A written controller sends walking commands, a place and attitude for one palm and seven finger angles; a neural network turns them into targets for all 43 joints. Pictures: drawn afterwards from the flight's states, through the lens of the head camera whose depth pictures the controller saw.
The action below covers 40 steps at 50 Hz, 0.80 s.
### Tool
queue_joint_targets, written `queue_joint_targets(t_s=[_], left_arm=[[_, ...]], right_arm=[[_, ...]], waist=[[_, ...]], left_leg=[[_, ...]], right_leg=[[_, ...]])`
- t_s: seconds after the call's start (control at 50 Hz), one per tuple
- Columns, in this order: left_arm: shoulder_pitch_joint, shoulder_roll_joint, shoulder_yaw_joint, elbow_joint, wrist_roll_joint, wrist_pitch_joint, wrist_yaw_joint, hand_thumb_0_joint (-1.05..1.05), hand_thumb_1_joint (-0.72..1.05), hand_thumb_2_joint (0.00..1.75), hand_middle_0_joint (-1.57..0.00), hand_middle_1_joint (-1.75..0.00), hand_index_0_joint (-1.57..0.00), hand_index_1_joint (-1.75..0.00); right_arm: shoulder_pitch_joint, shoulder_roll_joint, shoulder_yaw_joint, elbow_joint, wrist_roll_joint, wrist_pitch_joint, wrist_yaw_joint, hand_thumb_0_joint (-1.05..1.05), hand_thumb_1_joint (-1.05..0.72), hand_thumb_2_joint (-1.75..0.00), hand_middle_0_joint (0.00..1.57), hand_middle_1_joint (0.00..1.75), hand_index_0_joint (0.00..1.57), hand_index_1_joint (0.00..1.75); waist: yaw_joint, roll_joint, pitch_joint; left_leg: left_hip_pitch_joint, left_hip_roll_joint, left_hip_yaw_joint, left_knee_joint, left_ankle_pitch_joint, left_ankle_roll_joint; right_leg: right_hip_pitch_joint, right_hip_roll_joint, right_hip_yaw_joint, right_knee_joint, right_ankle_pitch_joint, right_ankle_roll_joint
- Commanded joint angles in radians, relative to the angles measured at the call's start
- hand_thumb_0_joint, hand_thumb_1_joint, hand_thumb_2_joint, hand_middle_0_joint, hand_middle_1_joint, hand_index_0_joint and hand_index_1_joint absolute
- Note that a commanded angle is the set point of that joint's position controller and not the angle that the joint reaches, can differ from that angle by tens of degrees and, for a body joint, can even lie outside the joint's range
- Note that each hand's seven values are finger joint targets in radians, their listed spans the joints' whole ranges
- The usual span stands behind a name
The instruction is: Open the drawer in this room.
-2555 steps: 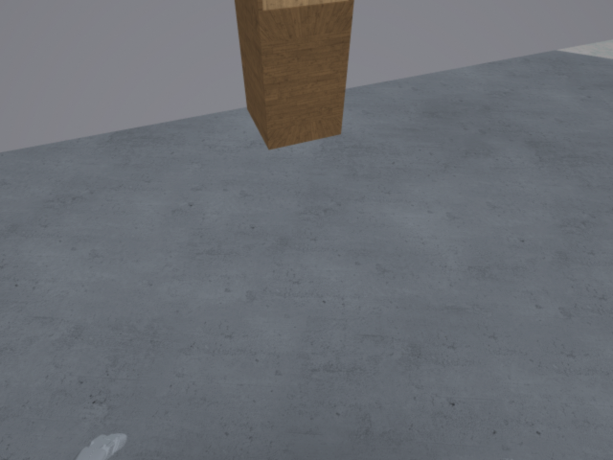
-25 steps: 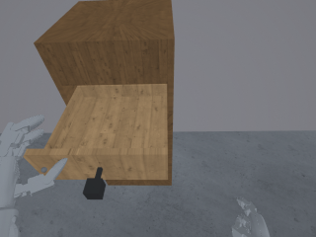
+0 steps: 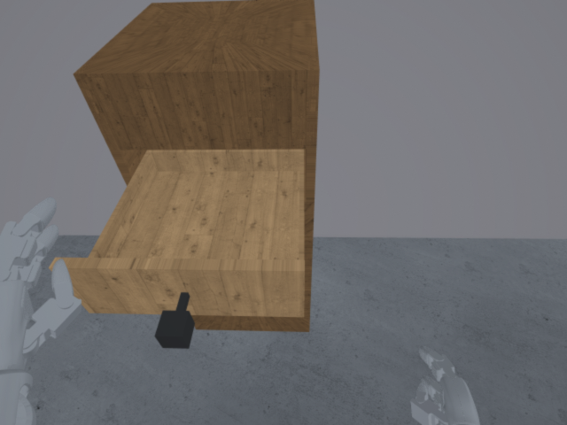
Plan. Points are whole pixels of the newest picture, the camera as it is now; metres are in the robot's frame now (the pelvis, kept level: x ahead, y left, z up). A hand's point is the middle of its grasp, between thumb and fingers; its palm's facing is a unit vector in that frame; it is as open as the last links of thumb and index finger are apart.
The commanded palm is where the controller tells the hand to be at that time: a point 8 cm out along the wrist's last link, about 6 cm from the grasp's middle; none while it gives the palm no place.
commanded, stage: step back with the hand held close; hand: left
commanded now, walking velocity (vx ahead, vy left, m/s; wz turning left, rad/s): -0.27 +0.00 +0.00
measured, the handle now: (179, 317) +0.27 +0.21 -0.01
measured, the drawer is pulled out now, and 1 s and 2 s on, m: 0.30 0.30 0.30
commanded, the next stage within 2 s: stop stepping back and stand still in 0.98 s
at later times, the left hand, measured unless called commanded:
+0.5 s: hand (27, 360) +0.13 +0.26 +0.16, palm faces +0.34 -0.80 -0.50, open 7.4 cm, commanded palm +0.07 +0.30 +0.18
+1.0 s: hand out of the picture +0.03 +0.24 +0.16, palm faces +0.36 -0.80 -0.48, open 7.4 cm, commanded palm -0.03 +0.28 +0.18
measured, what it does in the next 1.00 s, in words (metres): walks backwards: right foot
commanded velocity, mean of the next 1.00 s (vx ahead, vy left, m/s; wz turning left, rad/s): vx -0.31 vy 0.00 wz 0.01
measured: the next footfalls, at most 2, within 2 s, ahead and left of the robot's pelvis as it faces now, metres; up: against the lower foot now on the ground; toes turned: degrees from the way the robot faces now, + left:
right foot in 0.98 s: -0.24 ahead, -0.09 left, +0.00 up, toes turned -5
left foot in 1.24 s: -0.19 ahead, +0.09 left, +0.00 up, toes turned +1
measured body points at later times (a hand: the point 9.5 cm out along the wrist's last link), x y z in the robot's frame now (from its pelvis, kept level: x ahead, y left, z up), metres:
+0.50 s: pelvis -0.07 +0.02 -0.01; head -0.04 +0.03 +0.43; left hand +0.10 +0.30 +0.18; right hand +0.12 -0.21 -0.08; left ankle +0.00 +0.14 -0.74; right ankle -0.02 -0.12 -0.74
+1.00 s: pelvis -0.17 +0.01 -0.03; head -0.14 +0.01 +0.42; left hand +0.00 +0.28 +0.19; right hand +0.00 -0.21 -0.11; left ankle +0.00 +0.14 -0.74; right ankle -0.25 -0.08 -0.75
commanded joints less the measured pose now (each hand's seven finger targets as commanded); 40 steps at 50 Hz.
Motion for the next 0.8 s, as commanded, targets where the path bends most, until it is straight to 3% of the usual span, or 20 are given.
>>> queue_joint_targets(t_s=[0.0, 0.04, 0.08, 0.16, 0.18, 0.26, 0.34, 0.4, 0.44, 0.48, 0.52, 0.58, 0.6, 0.64, 0.66, 0.68, 0.7, 0.74, 0.76, 0.78], left_arm=[[-0.052, 0.227, 0.171, -0.194, -0.005, -0.106, 0.011, 0.0, 0.9, 0.9, -0.2, -0.3, -0.2, -0.3], [0.009, 0.186, 0.137, -0.195, -0.004, -0.109, 0.009, 0.0, 0.9, 0.9, -0.2, -0.3, -0.2, -0.3], [0.044, 0.187, 0.136, -0.238, -0.007, -0.116, 0.01, 0.0, 0.9, 0.9, -0.2, -0.3, -0.2, -0.3], [0.117, 0.218, 0.176, -0.294, -0.01, -0.113, 0.02, 0.0, 0.9, 0.9, -0.2, -0.3, -0.2, -0.3], [0.124, 0.242, 0.198, -0.307, -0.011, -0.113, 0.024, 0.0, 0.9, 0.9, -0.2, -0.3, -0.2, -0.3], [0.161, 0.239, 0.209, -0.342, -0.016, -0.117, 0.034, 0.0, 0.9, 0.9, -0.2, -0.3, -0.2, -0.3], [0.176, 0.229, 0.212, -0.352, -0.014, -0.126, 0.044, 0.0, 0.9, 0.9, -0.2, -0.3, -0.2, -0.3], [0.164, 0.21, 0.201, -0.348, -0.008, -0.137, 0.05, 0.0, 0.9, 0.9, -0.2, -0.3, -0.2, -0.3], [0.142, 0.203, 0.2, -0.347, 0.002, -0.152, 0.053, 0.0, 0.9, 0.9, -0.2, -0.3, -0.2, -0.3], [0.111, 0.218, 0.209, -0.359, 0.011, -0.165, 0.061, 0.0, 0.9, 0.9, -0.2, -0.3, -0.2, -0.3], [0.082, 0.203, 0.186, -0.346, 0.017, -0.174, 0.065, 0.0, 0.9, 0.9, -0.2, -0.3, -0.2, -0.3], [0.032, 0.233, 0.185, -0.359, 0.017, -0.178, 0.081, 0.0, 0.9, 0.9, -0.2, -0.3, -0.2, -0.3], [0.009, 0.212, 0.155, -0.358, 0.017, -0.175, 0.087, 0.0, 0.9, 0.9, -0.2, -0.3, -0.2, -0.3], [-0.015, 0.216, 0.156, -0.337, 0.021, -0.166, 0.096, 0.0, 0.9, 0.9, -0.2, -0.3, -0.2, -0.3], [-0.024, 0.217, 0.158, -0.33, 0.02, -0.164, 0.098, 0.0, 0.9, 0.9, -0.2, -0.3, -0.2, -0.3], [-0.031, 0.243, 0.179, -0.345, 0.021, -0.166, 0.103, 0.0, 0.9, 0.9, -0.2, -0.3, -0.2, -0.3], [-0.014, 0.219, 0.167, -0.338, 0.019, -0.17, 0.103, 0.0, 0.9, 0.9, -0.2, -0.3, -0.2, -0.3], [0.014, 0.207, 0.188, -0.351, 0.024, -0.175, 0.098, 0.0, 0.9, 0.9, -0.2, -0.3, -0.2, -0.3], [0.006, 0.228, 0.207, -0.362, 0.031, -0.178, 0.095, 0.0, 0.9, 0.9, -0.2, -0.3, -0.2, -0.3], [0.015, 0.263, 0.233, -0.372, 0.022, -0.185, 0.096, 0.0, 0.9, 0.9, -0.2, -0.3, -0.2, -0.3]], right_arm=[[-0.145, -0.114, -0.043, -0.187, 0.004, -0.016, -0.004, 0.0, -0.9, -0.9, 0.2, 0.3, 0.2, 0.3], [-0.129, -0.114, -0.047, -0.201, 0.007, -0.004, 0.001, 0.0, -0.9, -0.9, 0.2, 0.3, 0.2, 0.3], [-0.124, -0.127, -0.057, -0.211, 0.008, 0.003, 0.002, 0.0, -0.9, -0.9, 0.2, 0.3, 0.2, 0.3], [-0.108, -0.13, -0.073, -0.242, 0.016, 0.031, 0.002, 0.0, -0.9, -0.9, 0.2, 0.3, 0.2, 0.3], [-0.114, -0.13, -0.076, -0.241, 0.016, 0.034, -0.001, 0.0, -0.9, -0.9, 0.2, 0.3, 0.2, 0.3], [-0.105, -0.123, -0.08, -0.261, 0.02, 0.044, -0.004, 0.0, -0.9, -0.9, 0.2, 0.3, 0.2, 0.3], [-0.097, -0.129, -0.079, -0.26, 0.017, 0.03, -0.004, 0.0, -0.9, -0.9, 0.2, 0.3, 0.2, 0.3], [-0.086, -0.134, -0.075, -0.255, 0.015, 0.008, -0.002, 0.0, -0.9, -0.9, 0.2, 0.3, 0.2, 0.3], [-0.077, -0.138, -0.073, -0.254, 0.016, -0.01, 0.0, 0.0, -0.9, -0.9, 0.2, 0.3, 0.2, 0.3], [-0.068, -0.143, -0.073, -0.248, 0.016, -0.027, -0.003, 0.0, -0.9, -0.9, 0.2, 0.3, 0.2, 0.3], [-0.053, -0.132, -0.067, -0.245, 0.014, -0.038, -0.003, 0.0, -0.9, -0.9, 0.2, 0.3, 0.2, 0.3], [-0.031, -0.13, -0.072, -0.207, 0.007, -0.043, -0.006, 0.0, -0.9, -0.9, 0.2, 0.3, 0.2, 0.3], [-0.023, -0.12, -0.062, -0.195, 0.003, -0.04, -0.007, 0.0, -0.9, -0.9, 0.2, 0.3, 0.2, 0.3], [-0.032, -0.115, -0.056, -0.182, -0.003, -0.032, -0.011, 0.0, -0.9, -0.9, 0.2, 0.3, 0.2, 0.3], [-0.033, -0.118, -0.054, -0.182, -0.002, -0.027, -0.012, 0.0, -0.9, -0.9, 0.2, 0.3, 0.2, 0.3], [-0.044, -0.132, -0.06, -0.182, -0.003, -0.027, -0.018, 0.0, -0.9, -0.9, 0.2, 0.3, 0.2, 0.3], [-0.04, -0.134, -0.056, -0.193, -0.001, -0.029, -0.021, 0.0, -0.9, -0.9, 0.2, 0.3, 0.2, 0.3], [-0.064, -0.149, -0.061, -0.223, 0.004, -0.041, -0.022, 0.0, -0.9, -0.9, 0.2, 0.3, 0.2, 0.3], [-0.059, -0.127, -0.065, -0.225, -0.002, -0.045, -0.018, 0.0, -0.9, -0.9, 0.2, 0.3, 0.2, 0.3], [-0.056, -0.109, -0.072, -0.22, -0.004, -0.048, -0.015, 0.0, -0.9, -0.9, 0.2, 0.3, 0.2, 0.3]], waist=[[-0.043, -0.123, -0.011], [-0.047, -0.111, -0.069], [-0.048, -0.035, -0.134], [-0.048, -0.064, -0.23], [-0.047, -0.048, -0.243], [-0.048, -0.033, -0.241], [-0.047, 0.026, -0.215], [-0.05, 0.062, -0.17], [-0.054, 0.075, -0.141], [-0.059, 0.057, -0.116], [-0.068, -0.024, -0.084], [-0.077, -0.147, -0.075], [-0.082, -0.173, -0.079], [-0.088, -0.171, -0.087], [-0.089, -0.151, -0.083], [-0.088, -0.09, -0.076], [-0.087, -0.017, -0.073], [-0.071, 0.222, -0.095], [-0.064, 0.225, -0.119], [-0.064, 0.183, -0.152]], left_leg=[[-0.03, -0.04, 0.024, 0.026, 0.109, 0.051], [-0.033, -0.038, 0.029, 0.046, 0.14, 0.05], [-0.026, -0.027, 0.031, 0.043, 0.235, 0.047], [-0.032, -0.003, 0.024, 0.052, 0.395, 0.044], [-0.031, 0.0, 0.023, 0.052, 0.401, 0.045], [-0.088, 0.016, 0.009, 0.037, 0.408, 0.046], [-0.197, 0.053, -0.026, -0.016, 0.301, 0.063], [-0.327, 0.08, -0.045, -0.055, 0.097, 0.081], [-0.439, 0.084, -0.056, -0.077, -0.108, 0.092], [-0.495, 0.062, -0.051, -0.064, -0.276, 0.09], [-0.471, 0.018, -0.03, 0.013, -0.338, 0.076], [-0.216, -0.062, 0.023, 0.231, -0.258, 0.026], [-0.167, -0.073, 0.019, 0.284, -0.224, 0.019], [-0.132, -0.073, 0.011, 0.276, -0.184, 0.019], [-0.153, -0.061, -0.015, 0.22, -0.193, 0.024], [-0.183, -0.031, -0.058, 0.146, -0.233, 0.034], [-0.275, 0.013, -0.131, 0.04, -0.314, 0.054], [-0.603, 0.188, -0.356, -0.272, -0.605, 0.131], [-0.652, 0.229, -0.398, -0.317, -0.571, 0.164], [-0.567, 0.233, -0.391, -0.283, -0.435, 0.173]], right_leg=[[-0.203, -0.057, 0.058, -0.117, 0.243, -0.007], [-0.189, -0.07, 0.065, -0.093, 0.244, -0.01], [-0.151, -0.066, 0.046, -0.042, 0.327, -0.008], [-0.098, -0.045, 0.018, 0.045, 0.41, 0.005], [-0.099, -0.044, 0.02, 0.055, 0.414, 0.006], [-0.097, -0.026, 0.008, 0.107, 0.369, 0.013], [-0.085, -0.001, -0.001, 0.179, 0.23, 0.018], [-0.07, 0.005, 0.006, 0.227, 0.118, 0.018], [-0.041, 0.007, 0.021, 0.251, 0.088, 0.016], [-0.049, -0.004, 0.051, 0.222, 0.059, 0.008], [-0.162, -0.041, 0.113, 0.12, -0.077, -0.006], [-0.476, -0.127, 0.218, -0.1, -0.343, -0.063], [-0.53, -0.158, 0.203, -0.116, -0.36, -0.078], [-0.56, -0.154, 0.172, -0.102, -0.346, -0.07], [-0.539, -0.129, 0.134, -0.068, -0.342, -0.055], [-0.519, -0.092, 0.114, -0.026, -0.347, -0.039], [-0.448, -0.049, 0.079, 0.061, -0.35, -0.019], [-0.142, 0.085, 0.003, 0.472, -0.231, 0.021], [-0.089, 0.101, 0.023, 0.656, -0.22, 0.017], [-0.152, 0.092, 0.052, 0.715, -0.254, 0.011]])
